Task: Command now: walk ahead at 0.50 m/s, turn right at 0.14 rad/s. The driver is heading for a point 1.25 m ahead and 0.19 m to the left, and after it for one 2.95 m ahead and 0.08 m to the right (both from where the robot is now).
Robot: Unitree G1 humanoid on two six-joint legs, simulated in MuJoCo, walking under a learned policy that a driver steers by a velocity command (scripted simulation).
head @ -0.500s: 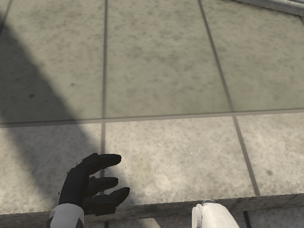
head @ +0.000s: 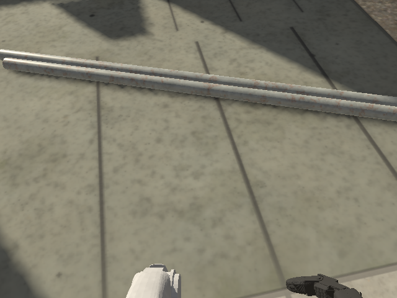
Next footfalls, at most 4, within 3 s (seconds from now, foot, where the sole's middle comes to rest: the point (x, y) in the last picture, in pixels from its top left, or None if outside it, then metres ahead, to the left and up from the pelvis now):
0.08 left None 0.24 0.09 -0.62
0.58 right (274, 263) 0.57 -0.15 -0.62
1.14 left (186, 191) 0.84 0.14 -0.62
1.62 right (212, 126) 1.17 0.05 -0.62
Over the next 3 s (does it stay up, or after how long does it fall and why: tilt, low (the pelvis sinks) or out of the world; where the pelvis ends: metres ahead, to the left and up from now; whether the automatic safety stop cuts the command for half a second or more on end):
stays up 1.65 0.20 0.16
